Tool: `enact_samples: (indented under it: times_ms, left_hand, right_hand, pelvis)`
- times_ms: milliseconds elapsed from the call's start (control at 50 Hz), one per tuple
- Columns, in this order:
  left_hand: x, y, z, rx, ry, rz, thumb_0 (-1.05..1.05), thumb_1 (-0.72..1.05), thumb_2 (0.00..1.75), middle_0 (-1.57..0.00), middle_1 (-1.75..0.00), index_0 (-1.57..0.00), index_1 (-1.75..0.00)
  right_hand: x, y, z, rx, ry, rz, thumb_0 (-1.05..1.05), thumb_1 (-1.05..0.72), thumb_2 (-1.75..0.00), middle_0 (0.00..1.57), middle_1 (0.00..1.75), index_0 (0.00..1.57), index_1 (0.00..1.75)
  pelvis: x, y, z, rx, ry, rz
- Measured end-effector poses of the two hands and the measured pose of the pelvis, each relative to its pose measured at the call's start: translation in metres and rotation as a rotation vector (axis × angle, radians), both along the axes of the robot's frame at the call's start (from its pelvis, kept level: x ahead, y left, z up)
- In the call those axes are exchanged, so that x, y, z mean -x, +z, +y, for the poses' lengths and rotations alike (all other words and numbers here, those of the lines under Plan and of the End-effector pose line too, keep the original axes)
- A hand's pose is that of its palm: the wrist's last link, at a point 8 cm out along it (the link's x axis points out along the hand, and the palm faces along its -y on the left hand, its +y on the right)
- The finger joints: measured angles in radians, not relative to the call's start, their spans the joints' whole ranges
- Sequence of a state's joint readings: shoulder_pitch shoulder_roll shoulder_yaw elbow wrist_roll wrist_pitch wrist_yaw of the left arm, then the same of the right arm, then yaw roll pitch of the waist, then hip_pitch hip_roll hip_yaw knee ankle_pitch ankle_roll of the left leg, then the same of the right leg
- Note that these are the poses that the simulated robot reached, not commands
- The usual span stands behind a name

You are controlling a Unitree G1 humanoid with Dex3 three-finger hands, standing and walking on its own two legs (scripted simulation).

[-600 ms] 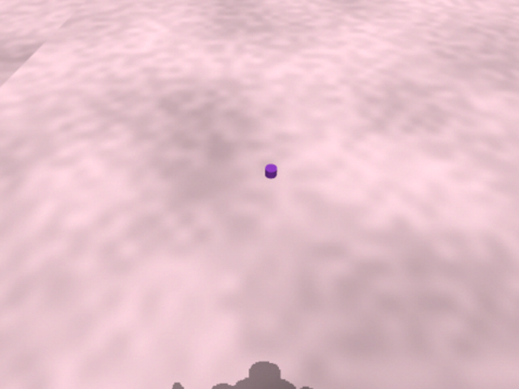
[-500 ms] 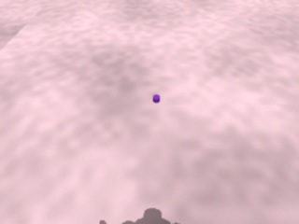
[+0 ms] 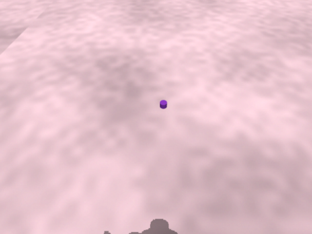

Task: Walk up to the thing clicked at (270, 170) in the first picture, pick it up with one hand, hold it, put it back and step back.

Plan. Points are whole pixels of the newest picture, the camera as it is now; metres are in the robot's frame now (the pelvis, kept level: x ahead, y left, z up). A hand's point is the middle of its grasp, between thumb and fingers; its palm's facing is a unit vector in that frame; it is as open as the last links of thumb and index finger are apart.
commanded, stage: stand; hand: left
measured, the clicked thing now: (163, 104) +1.26 +0.01 -0.76
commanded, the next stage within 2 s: walk up in 0.52 s
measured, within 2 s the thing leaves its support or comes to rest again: neither
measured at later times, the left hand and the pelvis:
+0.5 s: hand out of the picture +0.07 +0.25 -0.16, palm faces -0.02 -0.94 -0.33, open 7.4 cm; pelvis +0.00 +0.00 +0.00, yaw +0 degrees
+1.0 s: hand (96, 228) +0.16 +0.20 -0.14, palm faces -0.08 -0.92 -0.39, open 7.4 cm; pelvis +0.11 -0.08 -0.01, yaw -6 degrees
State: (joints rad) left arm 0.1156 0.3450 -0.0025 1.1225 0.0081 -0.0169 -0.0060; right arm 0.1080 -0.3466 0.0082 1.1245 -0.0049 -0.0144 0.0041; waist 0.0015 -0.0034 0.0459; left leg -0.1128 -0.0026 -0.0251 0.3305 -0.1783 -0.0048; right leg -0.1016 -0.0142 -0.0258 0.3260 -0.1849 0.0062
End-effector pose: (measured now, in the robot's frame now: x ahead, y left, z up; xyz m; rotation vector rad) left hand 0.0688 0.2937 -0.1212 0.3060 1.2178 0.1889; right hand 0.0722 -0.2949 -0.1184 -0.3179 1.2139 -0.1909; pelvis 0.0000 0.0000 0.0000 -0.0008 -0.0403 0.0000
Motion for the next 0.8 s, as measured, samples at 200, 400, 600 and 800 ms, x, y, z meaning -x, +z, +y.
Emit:
enact_samples:
  times_ms: [200,400,600,800]
  left_hand:
    - [0.003,-0.001,0.001,0.000,0.006,0.012,0.01,0.90,0.90,-0.20,-0.30,-0.20,-0.30]
    - [0.005,0.000,0.002,-0.002,0.010,0.020,0.01,0.90,0.90,-0.20,-0.30,-0.20,-0.30]
    - [0.000,0.001,0.006,0.005,-0.010,0.009,0.01,0.90,0.90,-0.20,-0.30,-0.20,-0.30]
    - [-0.060,0.016,-0.012,-0.061,-0.112,-0.009,0.01,0.90,0.90,-0.20,-0.30,-0.20,-0.30]
  right_hand:
    - [0.003,0.000,0.000,0.002,0.000,0.012,0.00,-0.90,-0.90,0.21,0.30,0.21,0.30]
    - [0.001,-0.001,0.000,0.001,0.001,0.016,0.00,-0.90,-0.90,0.21,0.30,0.21,0.30]
    - [-0.001,0.002,-0.008,-0.005,-0.011,-0.045,0.00,-0.90,-0.90,0.21,0.30,0.21,0.30]
    - [0.020,-0.004,-0.088,0.049,-0.103,0.006,0.00,-0.90,-0.90,0.21,0.30,0.21,0.30]
  pelvis:
    - [-0.001,0.000,0.000,-0.001,0.002,0.002]
    - [-0.002,0.000,0.000,-0.001,0.002,0.002]
    - [-0.009,-0.003,-0.002,-0.012,-0.027,0.011]
    - [-0.048,-0.015,-0.047,-0.029,-0.096,0.001]
